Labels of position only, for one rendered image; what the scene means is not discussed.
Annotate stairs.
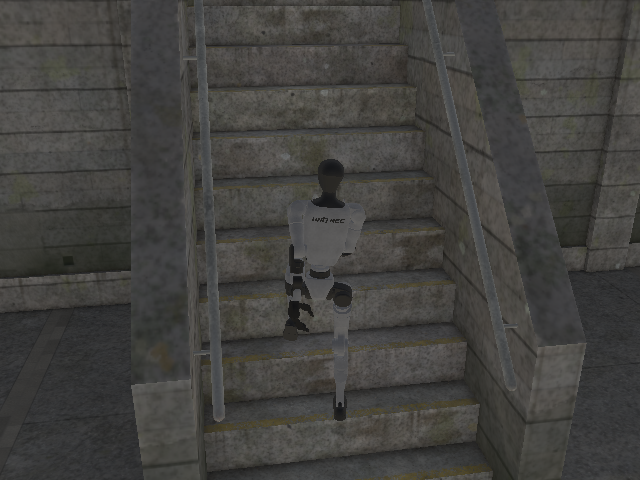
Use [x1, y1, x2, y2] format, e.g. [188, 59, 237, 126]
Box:
[187, 0, 493, 480]

